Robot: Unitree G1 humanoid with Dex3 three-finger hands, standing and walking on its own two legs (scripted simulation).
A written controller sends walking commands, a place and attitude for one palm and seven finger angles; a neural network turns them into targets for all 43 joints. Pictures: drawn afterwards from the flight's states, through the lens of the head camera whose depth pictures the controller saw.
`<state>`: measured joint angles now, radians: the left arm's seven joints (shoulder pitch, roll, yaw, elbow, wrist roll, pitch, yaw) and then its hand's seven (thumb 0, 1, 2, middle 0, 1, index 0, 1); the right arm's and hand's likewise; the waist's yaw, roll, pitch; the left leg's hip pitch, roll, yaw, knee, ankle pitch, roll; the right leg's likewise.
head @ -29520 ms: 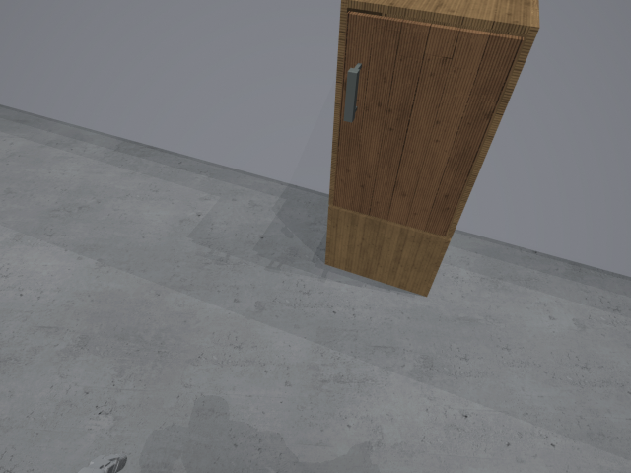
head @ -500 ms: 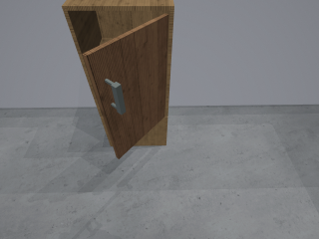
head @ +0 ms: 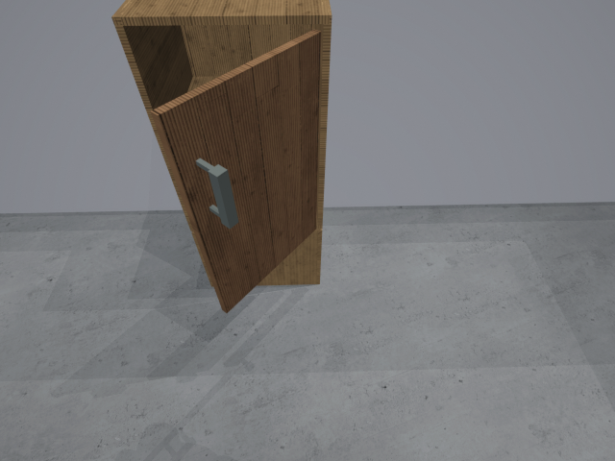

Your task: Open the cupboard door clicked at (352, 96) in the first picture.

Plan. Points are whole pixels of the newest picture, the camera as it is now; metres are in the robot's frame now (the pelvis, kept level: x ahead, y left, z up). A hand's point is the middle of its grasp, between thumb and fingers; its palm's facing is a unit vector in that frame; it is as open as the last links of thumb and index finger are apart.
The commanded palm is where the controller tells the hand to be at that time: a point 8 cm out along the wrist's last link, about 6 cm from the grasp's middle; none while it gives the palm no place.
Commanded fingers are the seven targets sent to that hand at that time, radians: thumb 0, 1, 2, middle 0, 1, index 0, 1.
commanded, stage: walk to a spot facing it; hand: left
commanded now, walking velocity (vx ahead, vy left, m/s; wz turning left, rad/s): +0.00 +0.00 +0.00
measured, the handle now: (216, 193) +0.54 +0.20 +0.01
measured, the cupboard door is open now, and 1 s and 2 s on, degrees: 49 49 49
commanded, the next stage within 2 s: none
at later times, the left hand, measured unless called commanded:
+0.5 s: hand out of the picture +0.05 +0.21 -0.19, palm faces -0.11 -0.98 -0.18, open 7.4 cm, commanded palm none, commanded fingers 0.00 0.90 0.90 -0.20 -0.30 -0.20 -0.30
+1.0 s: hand out of the picture +0.12 +0.11 -0.18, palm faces -0.45 -0.86 -0.25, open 7.4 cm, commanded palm none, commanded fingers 0.00 0.90 0.90 -0.20 -0.30 -0.20 -0.30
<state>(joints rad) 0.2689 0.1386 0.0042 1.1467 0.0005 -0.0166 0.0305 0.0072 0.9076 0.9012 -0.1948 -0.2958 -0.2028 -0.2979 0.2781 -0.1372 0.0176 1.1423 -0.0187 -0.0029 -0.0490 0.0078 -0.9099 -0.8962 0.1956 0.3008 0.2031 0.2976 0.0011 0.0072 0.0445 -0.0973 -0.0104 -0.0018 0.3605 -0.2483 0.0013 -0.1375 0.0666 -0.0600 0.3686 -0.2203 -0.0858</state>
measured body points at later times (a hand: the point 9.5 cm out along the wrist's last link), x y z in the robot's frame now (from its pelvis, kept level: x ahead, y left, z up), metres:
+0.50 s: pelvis -0.02 +0.03 -0.01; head +0.02 +0.04 +0.44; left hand +0.06 +0.26 -0.17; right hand -0.03 -0.22 -0.15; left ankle -0.03 +0.13 -0.74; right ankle -0.05 -0.07 -0.70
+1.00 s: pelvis -0.04 -0.03 -0.01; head +0.02 -0.07 +0.43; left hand +0.14 +0.16 -0.16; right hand -0.08 -0.30 -0.16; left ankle +0.00 +0.12 -0.67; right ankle -0.07 -0.12 -0.74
